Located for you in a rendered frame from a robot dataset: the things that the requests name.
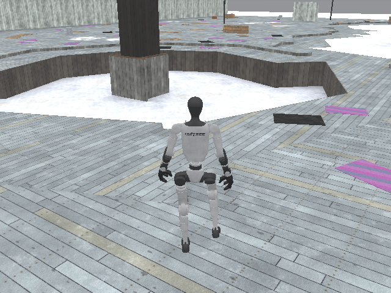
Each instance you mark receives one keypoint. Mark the right robot foot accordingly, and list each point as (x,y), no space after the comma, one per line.
(215,233)

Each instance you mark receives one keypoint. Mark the right robot forearm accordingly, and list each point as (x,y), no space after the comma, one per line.
(225,165)

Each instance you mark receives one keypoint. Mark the left robot hand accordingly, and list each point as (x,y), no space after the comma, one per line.
(166,173)

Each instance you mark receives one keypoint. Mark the left robot forearm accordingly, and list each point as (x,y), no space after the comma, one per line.
(165,161)

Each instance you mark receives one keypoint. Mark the robot right upper arm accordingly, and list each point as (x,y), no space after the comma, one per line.
(217,139)

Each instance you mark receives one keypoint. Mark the robot torso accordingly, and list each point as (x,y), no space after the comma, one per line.
(195,140)

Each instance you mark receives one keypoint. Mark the right robot hand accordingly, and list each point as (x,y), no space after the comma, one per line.
(229,181)

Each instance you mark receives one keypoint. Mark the robot left upper arm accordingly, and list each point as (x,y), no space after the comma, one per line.
(176,129)

